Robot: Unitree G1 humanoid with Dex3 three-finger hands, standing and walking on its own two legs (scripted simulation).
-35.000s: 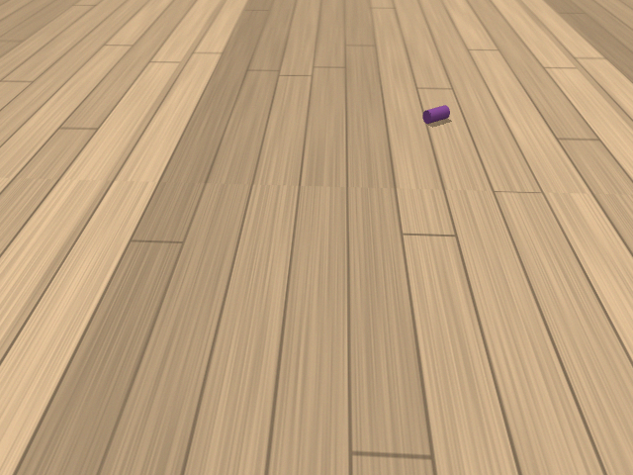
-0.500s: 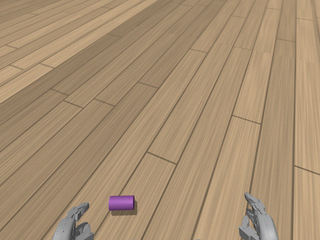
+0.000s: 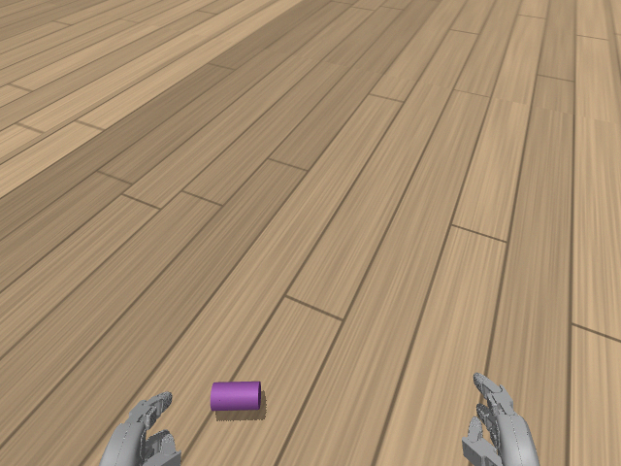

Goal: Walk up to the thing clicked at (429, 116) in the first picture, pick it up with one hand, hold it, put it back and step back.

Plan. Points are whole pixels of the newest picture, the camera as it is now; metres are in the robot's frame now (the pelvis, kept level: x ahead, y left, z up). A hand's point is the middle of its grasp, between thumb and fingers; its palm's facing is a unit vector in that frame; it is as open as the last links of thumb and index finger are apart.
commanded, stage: home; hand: left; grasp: from above
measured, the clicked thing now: (236, 395) +0.45 +0.22 -0.67
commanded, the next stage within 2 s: stand in 0.56 s
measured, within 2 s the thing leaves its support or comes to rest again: neither
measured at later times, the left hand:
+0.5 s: hand (177, 461) +0.16 +0.18 -0.04, palm faces +0.04 -0.98 -0.19, open 7.4 cm
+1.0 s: hand out of the picture +0.08 +0.24 -0.11, palm faces +0.01 -0.94 -0.33, open 7.4 cm
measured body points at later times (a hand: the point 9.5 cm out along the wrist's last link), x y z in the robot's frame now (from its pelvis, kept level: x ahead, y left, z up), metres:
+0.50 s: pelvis +0.00 +0.00 +0.00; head +0.01 +0.01 +0.45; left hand +0.16 +0.23 -0.03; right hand +0.16 -0.25 -0.06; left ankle +0.01 +0.13 -0.68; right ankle +0.00 -0.15 -0.68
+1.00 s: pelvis -0.01 +0.01 +0.04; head +0.00 +0.02 +0.49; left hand +0.08 +0.29 -0.09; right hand +0.08 -0.28 -0.08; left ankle +0.01 +0.13 -0.68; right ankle +0.00 -0.15 -0.68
